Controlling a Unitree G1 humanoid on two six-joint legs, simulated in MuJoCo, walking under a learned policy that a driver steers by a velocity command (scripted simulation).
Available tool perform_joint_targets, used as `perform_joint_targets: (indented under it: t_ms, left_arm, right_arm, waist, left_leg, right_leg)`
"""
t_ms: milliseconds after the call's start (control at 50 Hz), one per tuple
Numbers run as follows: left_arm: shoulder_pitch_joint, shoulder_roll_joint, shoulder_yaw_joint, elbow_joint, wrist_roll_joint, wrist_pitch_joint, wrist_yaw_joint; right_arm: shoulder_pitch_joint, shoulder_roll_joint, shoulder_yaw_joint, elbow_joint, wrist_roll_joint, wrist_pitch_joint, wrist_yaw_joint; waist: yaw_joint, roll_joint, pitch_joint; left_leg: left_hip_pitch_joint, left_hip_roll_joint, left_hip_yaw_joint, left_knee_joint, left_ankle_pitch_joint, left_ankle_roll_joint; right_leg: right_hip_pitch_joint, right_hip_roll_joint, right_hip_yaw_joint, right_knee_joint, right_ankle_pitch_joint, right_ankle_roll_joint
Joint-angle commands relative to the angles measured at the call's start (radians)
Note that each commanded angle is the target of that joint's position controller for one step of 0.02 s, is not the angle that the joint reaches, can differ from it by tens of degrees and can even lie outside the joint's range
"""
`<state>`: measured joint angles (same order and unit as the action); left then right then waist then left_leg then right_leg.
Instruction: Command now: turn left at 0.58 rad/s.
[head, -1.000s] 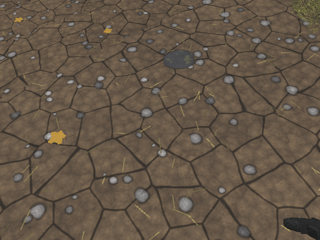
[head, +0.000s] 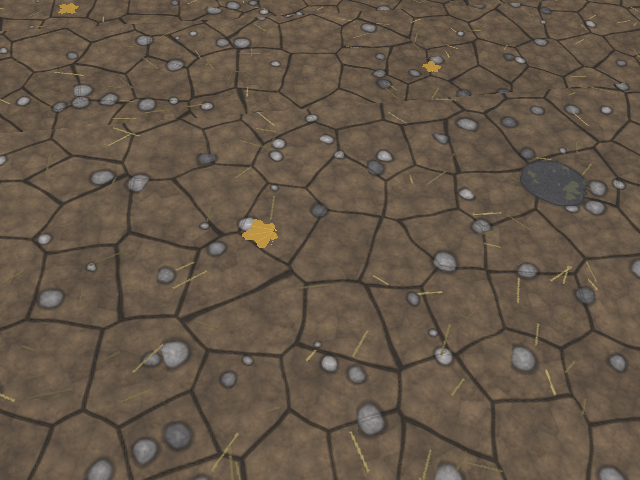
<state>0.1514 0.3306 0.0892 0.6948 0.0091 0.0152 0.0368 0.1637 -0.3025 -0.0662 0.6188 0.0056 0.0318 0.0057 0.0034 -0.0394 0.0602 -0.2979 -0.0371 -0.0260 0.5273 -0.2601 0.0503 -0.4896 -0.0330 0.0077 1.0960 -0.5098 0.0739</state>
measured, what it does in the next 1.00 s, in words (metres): walks ahead, turning left: right foot, then left foot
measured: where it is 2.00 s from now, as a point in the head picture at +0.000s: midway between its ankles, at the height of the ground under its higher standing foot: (152, 309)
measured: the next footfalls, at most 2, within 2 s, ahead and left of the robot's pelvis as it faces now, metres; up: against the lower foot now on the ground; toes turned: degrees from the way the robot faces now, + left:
right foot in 0.34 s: +0.11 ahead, -0.13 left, +0.00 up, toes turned +17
left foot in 0.78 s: +0.29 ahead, +0.25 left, +0.00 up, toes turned +25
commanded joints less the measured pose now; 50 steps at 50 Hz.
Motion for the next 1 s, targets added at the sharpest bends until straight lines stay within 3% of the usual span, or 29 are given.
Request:
perform_joint_targets:
  t_ms: [20,60,100,160,240,280,320,340,360,380,400,420,460,500,560,640,700,740,760,780,800,820,840,860,880,900,920,960,1000]
  left_arm:
    - [-0.023,0.096,0.027,-0.078,0.006,-0.015,0.01]
    - [-0.008,0.075,0.021,-0.07,-0.002,-0.018,0.005]
    - [-0.032,0.059,0.012,-0.075,-0.004,-0.02,0.004]
    - [-0.065,0.06,0.008,-0.086,-0.013,-0.032,-0.012]
    - [-0.09,0.075,0.013,-0.101,-0.028,-0.073,-0.034]
    - [-0.054,0.071,0.016,-0.092,-0.037,-0.093,-0.042]
    - [0.034,0.067,0.024,-0.06,-0.039,-0.108,-0.042]
    - [0.12,0.104,0.036,-0.045,-0.029,-0.111,-0.033]
    - [0.203,0.169,0.043,-0.034,-0.001,-0.109,-0.026]
    - [0.207,0.205,0.056,-0.019,0.018,-0.113,-0.04]
    - [0.15,0.142,0.038,-0.034,-0.001,-0.115,-0.036]
    - [0.119,0.098,0.025,-0.042,-0.013,-0.113,-0.028]
    - [0.113,0.079,0.013,-0.041,-0.012,-0.108,-0.017]
    - [0.138,0.076,0.008,-0.032,0.0,-0.114,-0.013]
    - [0.18,0.082,0.006,-0.001,0.001,-0.116,-0.021]
    - [0.203,0.125,0.012,0.035,-0.024,-0.106,-0.028]
    - [0.241,0.155,0.018,0.071,-0.045,-0.097,-0.034]
    - [0.239,0.176,0.021,0.088,-0.05,-0.087,-0.034]
    - [0.23,0.174,0.018,0.094,-0.05,-0.081,-0.031]
    - [0.246,0.149,0.005,0.093,-0.041,-0.084,-0.026]
    - [0.275,0.054,-0.028,0.048,-0.008,-0.092,-0.027]
    - [0.344,-0.003,-0.052,0.043,-0.015,-0.114,-0.034]
    - [0.236,0.109,-0.02,0.034,-0.047,-0.125,-0.039]
    - [0.161,0.12,-0.017,0.006,-0.06,-0.132,-0.041]
    - [0.133,0.102,-0.021,0.008,-0.043,-0.134,-0.034]
    - [0.139,0.094,-0.018,0.011,-0.028,-0.129,-0.033]
    - [0.169,0.081,-0.019,0.022,-0.027,-0.118,-0.038]
    - [0.195,0.05,-0.025,0.036,-0.025,-0.099,-0.041]
    - [0.143,0.043,-0.026,0.019,-0.015,-0.086,-0.037]
  right_arm:
    - [-0.041,-0.166,-0.042,-0.07,0.007,-0.014,-0.023]
    - [-0.03,-0.166,-0.041,-0.067,0.001,-0.011,-0.03]
    - [-0.013,-0.176,-0.045,-0.061,0.006,-0.009,-0.036]
    - [0.016,-0.186,-0.048,-0.054,0.014,-0.01,-0.037]
    - [0.033,-0.197,-0.048,-0.046,0.014,-0.021,-0.025]
    - [0.027,-0.19,-0.043,-0.045,0.017,-0.022,-0.021]
    - [-0.001,-0.156,-0.031,-0.054,0.018,-0.02,-0.024]
    - [-0.006,-0.104,-0.015,-0.062,0.015,-0.025,-0.024]
    - [0.008,-0.03,0.005,-0.083,0.019,-0.032,-0.023]
    - [-0.028,-0.104,-0.013,-0.126,0.028,-0.046,-0.023]
    - [-0.018,-0.157,-0.029,-0.109,0.026,-0.049,-0.02]
    - [0.009,-0.163,-0.036,-0.083,0.021,-0.048,-0.016]
    - [0.006,-0.135,-0.034,-0.074,0.016,-0.053,-0.004]
    - [-0.015,-0.09,-0.022,-0.079,0.018,-0.061,0.006]
    - [-0.053,-0.049,-0.005,-0.089,0.016,-0.068,0.012]
    - [-0.155,-0.014,0.017,-0.111,0.012,-0.084,0.035]
    - [-0.186,-0.034,0.014,-0.123,0.019,-0.091,0.05]
    - [-0.118,-0.079,-0.007,-0.112,0.016,-0.093,0.049]
    - [0.015,-0.114,-0.029,-0.074,0.015,-0.09,0.043]
    - [0.169,-0.163,-0.055,-0.03,0.015,-0.083,0.03]
    - [0.32,-0.254,-0.075,-0.007,0.001,-0.072,0.01]
    - [0.322,-0.282,-0.066,-0.007,0.0,-0.078,0.014]
    - [0.274,-0.186,-0.041,-0.004,0.001,-0.088,0.02]
    - [0.213,-0.157,-0.03,0.003,0.005,-0.095,0.022]
    - [0.152,-0.133,-0.022,0.004,0.005,-0.098,0.022]
    - [0.11,-0.107,-0.015,0.002,-0.005,-0.102,0.025]
    - [0.086,-0.089,-0.01,0.001,-0.013,-0.108,0.025]
    - [0.077,-0.087,-0.012,0.017,-0.007,-0.125,0.024]
    - [0.087,-0.1,-0.016,0.042,-0.004,-0.136,0.021]
  waist:
    - [0.005,0.158,-0.139]
    - [0.005,0.156,-0.158]
    - [-0.009,0.156,-0.153]
    - [-0.038,0.191,-0.134]
    - [-0.047,0.21,-0.081]
    - [-0.021,0.202,-0.078]
    - [0.042,0.166,-0.076]
    - [0.077,0.1,-0.116]
    - [0.078,-0.099,-0.152]
    - [0.064,-0.18,-0.054]
    - [0.045,-0.139,0.016]
    - [0.035,-0.122,0.037]
    - [0.039,-0.097,0.035]
    - [0.051,-0.081,0.023]
    - [0.066,-0.059,0.026]
    - [0.086,-0.054,0.052]
    - [0.076,-0.065,0.062]
    - [0.011,-0.089,0.002]
    - [-0.072,-0.077,-0.085]
    - [-0.145,-0.061,-0.187]
    - [-0.168,0.137,-0.349]
    - [-0.104,0.309,-0.504]
    - [-0.134,0.204,-0.379]
    - [-0.109,0.186,-0.224]
    - [-0.074,0.11,-0.154]
    - [-0.039,0.12,-0.108]
    - [-0.008,0.137,-0.102]
    - [0.017,0.125,-0.091]
    - [0.019,0.102,-0.043]
  left_leg:
    - [0.18,0.241,-0.284,-0.172,0.501,0.189]
    - [0.189,0.223,-0.278,-0.171,0.482,0.189]
    - [0.197,0.215,-0.3,-0.166,0.425,0.186]
    - [0.147,0.194,-0.388,-0.239,-0.103,0.191]
    - [0.091,0.191,-0.487,-0.256,-0.278,0.193]
    - [0.042,0.17,-0.513,-0.24,-0.296,0.178]
    - [-0.066,0.105,-0.486,-0.169,-0.327,0.127]
    - [-0.201,0.052,-0.417,-0.016,-0.374,0.072]
    - [-0.38,-0.075,-0.205,0.287,-0.366,0.004]
    - [-0.532,-0.022,-0.164,0.443,-0.337,-0.01]
    - [-0.577,0.034,-0.158,0.526,-0.255,-0.025]
    - [-0.584,0.044,-0.14,0.563,-0.188,-0.042]
    - [-0.587,0.073,-0.121,0.604,-0.068,-0.063]
    - [-0.565,0.085,-0.087,0.622,0.031,-0.077]
    - [-0.527,0.086,-0.07,0.5,0.109,-0.094]
    - [-0.391,0.091,0.019,0.224,0.19,-0.082]
    - [-0.299,0.077,0.053,0.105,0.144,-0.035]
    - [-0.157,0.031,0.082,0.043,0.1,0.014]
    - [0.034,-0.004,0.109,-0.006,0.138,0.048]
    - [0.289,0.004,0.087,0.011,0.158,0.074]
    - [0.648,0.25,-0.262,0.015,0.089,0.159]
    - [0.737,0.433,-0.734,-0.165,-0.104,0.285]
    - [0.643,0.397,-0.665,-0.221,-0.159,0.243]
    - [0.498,0.361,-0.504,-0.234,-0.088,0.211]
    - [0.365,0.316,-0.399,-0.25,0.005,0.189]
    - [0.266,0.276,-0.32,-0.278,0.1,0.183]
    - [0.205,0.252,-0.275,-0.312,0.141,0.182]
    - [0.152,0.245,-0.218,-0.361,0.221,0.202]
    - [0.124,0.238,-0.162,-0.392,0.286,0.206]
  right_leg:
    - [-0.127,0.007,0.062,0.061,0.108,0.016]
    - [-0.105,0.022,0.06,-0.015,0.149,0.025]
    - [-0.093,0.032,0.067,-0.127,0.166,0.03]
    - [-0.047,0.043,0.071,-0.288,0.19,0.017]
    - [0.038,0.064,0.073,-0.45,0.133,-0.023]
    - [0.151,0.072,0.064,-0.547,0.16,-0.044]
    - [0.357,0.055,0.051,-0.723,0.291,-0.076]
    - [0.536,-0.061,0.147,-0.741,0.251,-0.113]
    - [0.653,-0.257,0.433,-0.832,-0.016,-0.203]
    - [0.551,-0.382,0.668,-0.907,-0.203,-0.301]
    - [0.517,-0.355,0.604,-0.917,-0.24,-0.301]
    - [0.513,-0.298,0.5,-0.918,-0.167,-0.264]
    - [0.507,-0.248,0.339,-0.926,0.04,-0.225]
    - [0.478,-0.218,0.208,-0.941,0.21,-0.221]
    - [0.453,-0.201,0.113,-0.96,0.331,-0.245]
    - [0.418,-0.195,0.014,-0.973,0.427,-0.242]
    - [0.46,-0.24,0.009,-0.958,0.522,-0.238]
    - [0.51,-0.25,-0.018,-0.845,0.852,-0.216]
    - [0.49,-0.221,-0.068,-0.683,1.036,-0.19]
    - [0.37,-0.182,-0.104,-0.475,1.022,-0.156]
    - [0.056,-0.095,-0.122,-0.096,0.561,-0.101]
    - [-0.134,0.049,0.041,0.148,-0.078,-0.074]
    - [-0.235,-0.004,0.106,0.229,-0.035,-0.082]
    - [-0.279,-0.049,0.071,0.207,0.058,-0.097]
    - [-0.244,-0.089,0.057,0.152,0.147,-0.099]
    - [-0.201,-0.114,0.057,0.104,0.209,-0.094]
    - [-0.146,-0.129,0.065,0.089,0.255,-0.09]
    - [-0.119,-0.132,0.053,0.054,0.289,-0.071]
    - [-0.165,-0.132,0.048,-0.023,0.352,-0.049]
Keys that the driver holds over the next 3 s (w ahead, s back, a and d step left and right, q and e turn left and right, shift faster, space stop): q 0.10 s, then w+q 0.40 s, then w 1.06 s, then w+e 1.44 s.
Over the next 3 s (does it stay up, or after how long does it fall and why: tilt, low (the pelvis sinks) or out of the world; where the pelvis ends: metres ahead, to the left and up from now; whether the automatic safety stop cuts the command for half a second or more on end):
stays up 1.34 0.36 -0.01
